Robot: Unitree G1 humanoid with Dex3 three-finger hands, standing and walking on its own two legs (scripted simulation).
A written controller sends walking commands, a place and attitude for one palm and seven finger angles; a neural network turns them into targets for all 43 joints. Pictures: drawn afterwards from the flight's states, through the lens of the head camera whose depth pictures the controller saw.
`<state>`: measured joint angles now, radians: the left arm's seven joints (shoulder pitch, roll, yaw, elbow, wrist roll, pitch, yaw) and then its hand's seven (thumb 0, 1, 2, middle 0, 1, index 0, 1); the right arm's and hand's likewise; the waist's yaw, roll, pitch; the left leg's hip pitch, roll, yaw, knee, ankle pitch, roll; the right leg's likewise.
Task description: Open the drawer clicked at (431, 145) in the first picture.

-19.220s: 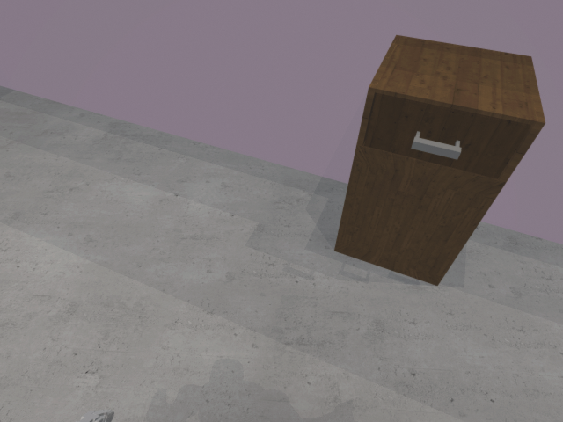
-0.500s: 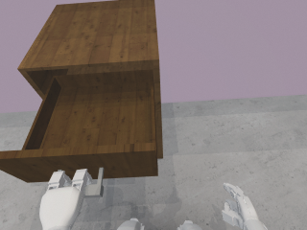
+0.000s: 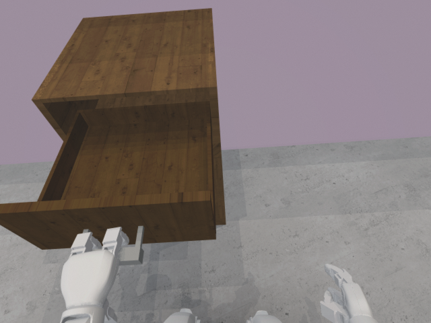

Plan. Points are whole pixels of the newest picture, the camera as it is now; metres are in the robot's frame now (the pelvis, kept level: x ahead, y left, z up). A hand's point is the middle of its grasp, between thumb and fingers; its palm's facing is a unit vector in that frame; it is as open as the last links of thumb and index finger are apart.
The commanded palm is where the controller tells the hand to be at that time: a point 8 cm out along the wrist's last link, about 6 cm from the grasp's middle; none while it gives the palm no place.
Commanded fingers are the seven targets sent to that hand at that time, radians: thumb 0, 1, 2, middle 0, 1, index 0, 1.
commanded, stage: lift the hand off the handle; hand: left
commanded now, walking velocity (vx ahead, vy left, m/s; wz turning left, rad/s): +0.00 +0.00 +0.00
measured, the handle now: (110, 245) +0.27 +0.23 -0.02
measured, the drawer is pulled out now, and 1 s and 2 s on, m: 0.30 0.30 0.30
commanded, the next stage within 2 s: none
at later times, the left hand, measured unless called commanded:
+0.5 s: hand (106, 268) +0.23 +0.23 -0.03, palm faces -0.04 -0.08 -1.00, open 13.6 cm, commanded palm +0.21 +0.23 +0.03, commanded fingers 0.00 -0.50 0.30 -0.30 -1.20 -0.30 -1.20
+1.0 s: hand (95, 260) +0.23 +0.23 +0.01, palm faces +0.01 -0.11 -0.99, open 13.5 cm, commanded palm +0.21 +0.23 +0.07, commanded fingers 0.00 -0.50 0.30 -0.30 -1.20 -0.30 -1.20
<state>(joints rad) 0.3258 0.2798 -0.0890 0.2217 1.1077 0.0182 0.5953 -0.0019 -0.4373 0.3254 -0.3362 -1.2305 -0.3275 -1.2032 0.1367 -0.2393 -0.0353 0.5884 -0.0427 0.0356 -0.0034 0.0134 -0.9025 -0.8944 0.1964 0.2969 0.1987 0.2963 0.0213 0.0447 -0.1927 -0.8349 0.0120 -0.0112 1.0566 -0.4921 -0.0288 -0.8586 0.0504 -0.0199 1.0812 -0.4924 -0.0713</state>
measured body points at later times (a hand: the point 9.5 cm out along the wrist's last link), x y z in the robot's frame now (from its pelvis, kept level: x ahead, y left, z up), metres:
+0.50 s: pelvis +0.00 +0.01 +0.01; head +0.05 -0.02 +0.46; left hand +0.22 +0.23 +0.02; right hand +0.18 -0.23 -0.10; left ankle +0.01 +0.14 -0.66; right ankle +0.02 -0.07 -0.66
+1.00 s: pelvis +0.02 +0.02 +0.03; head +0.05 -0.01 +0.48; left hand +0.22 +0.24 +0.07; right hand +0.22 -0.20 -0.07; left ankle +0.01 +0.14 -0.66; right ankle +0.02 -0.07 -0.66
